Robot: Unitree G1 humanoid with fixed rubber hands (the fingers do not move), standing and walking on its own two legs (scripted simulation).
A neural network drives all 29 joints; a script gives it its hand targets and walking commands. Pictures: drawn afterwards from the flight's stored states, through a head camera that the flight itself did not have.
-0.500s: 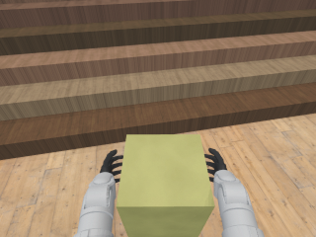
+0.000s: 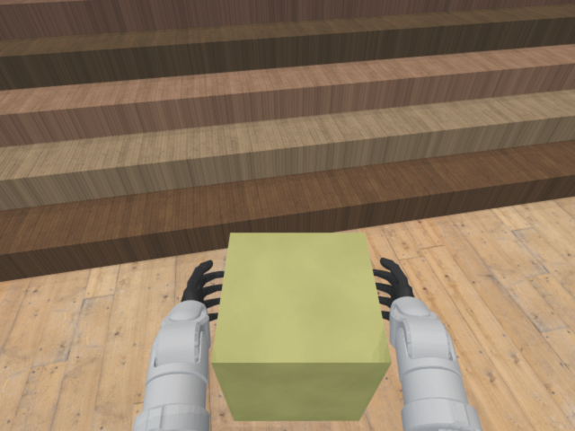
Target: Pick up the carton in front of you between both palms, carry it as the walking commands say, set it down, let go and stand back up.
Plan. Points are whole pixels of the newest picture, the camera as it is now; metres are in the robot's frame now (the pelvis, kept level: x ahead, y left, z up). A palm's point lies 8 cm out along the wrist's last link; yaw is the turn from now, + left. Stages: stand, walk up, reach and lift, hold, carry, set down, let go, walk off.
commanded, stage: reach and lift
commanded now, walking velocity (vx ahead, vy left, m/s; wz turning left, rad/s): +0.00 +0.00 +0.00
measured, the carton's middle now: (297, 330) +0.30 +0.00 -0.05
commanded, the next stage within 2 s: hold in 0.46 s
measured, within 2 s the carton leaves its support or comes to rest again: neither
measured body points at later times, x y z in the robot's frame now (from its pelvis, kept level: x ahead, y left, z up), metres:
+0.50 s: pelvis +0.01 +0.00 +0.00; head -0.03 +0.00 +0.45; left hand +0.31 +0.15 +0.03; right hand +0.31 -0.15 +0.03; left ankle +0.02 +0.13 -0.74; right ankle +0.02 -0.13 -0.74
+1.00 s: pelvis +0.00 +0.00 +0.00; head -0.05 +0.00 +0.45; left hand +0.30 +0.15 +0.05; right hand +0.30 -0.15 +0.05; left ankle +0.02 +0.13 -0.74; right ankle +0.02 -0.13 -0.74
